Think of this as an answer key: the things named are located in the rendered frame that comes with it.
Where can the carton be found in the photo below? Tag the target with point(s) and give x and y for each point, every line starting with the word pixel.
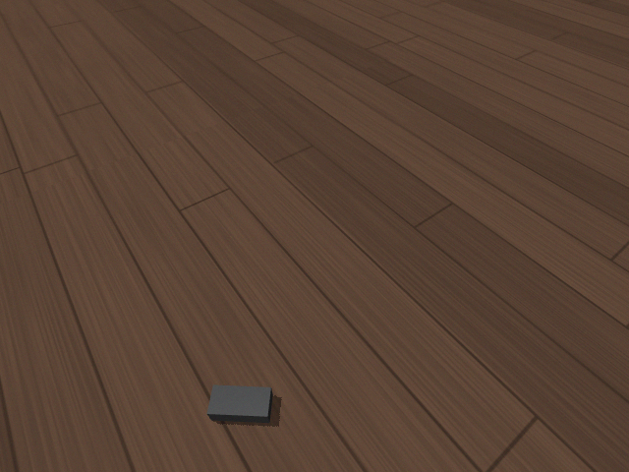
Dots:
pixel 240 403

